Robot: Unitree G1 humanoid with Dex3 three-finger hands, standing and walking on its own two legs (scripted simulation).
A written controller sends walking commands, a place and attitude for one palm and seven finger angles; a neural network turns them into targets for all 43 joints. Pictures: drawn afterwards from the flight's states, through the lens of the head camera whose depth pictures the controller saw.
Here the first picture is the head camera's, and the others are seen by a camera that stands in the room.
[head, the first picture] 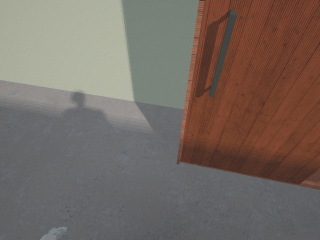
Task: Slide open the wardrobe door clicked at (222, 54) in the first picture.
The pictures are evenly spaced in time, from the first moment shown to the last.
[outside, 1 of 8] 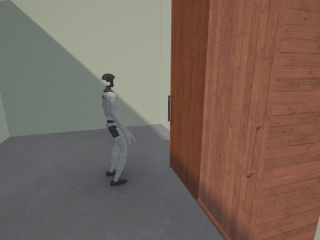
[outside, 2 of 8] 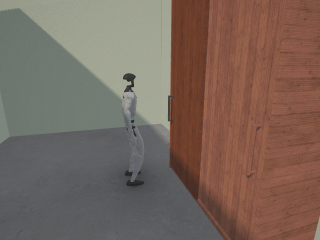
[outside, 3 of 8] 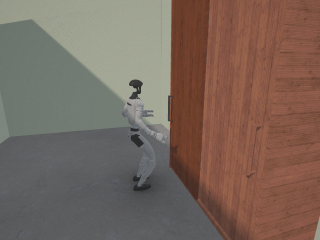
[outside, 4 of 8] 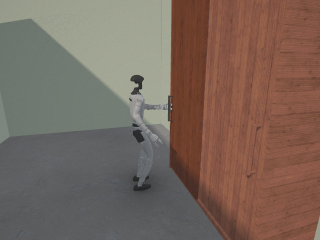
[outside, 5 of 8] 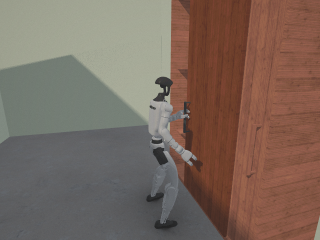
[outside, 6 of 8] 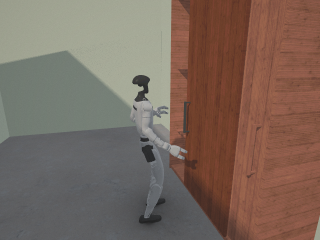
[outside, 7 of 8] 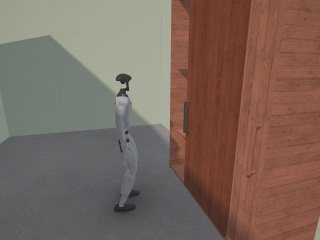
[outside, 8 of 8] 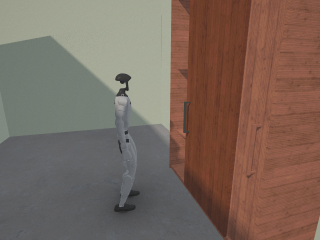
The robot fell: no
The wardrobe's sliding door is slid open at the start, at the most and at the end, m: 0.00 0.48 0.48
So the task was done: yes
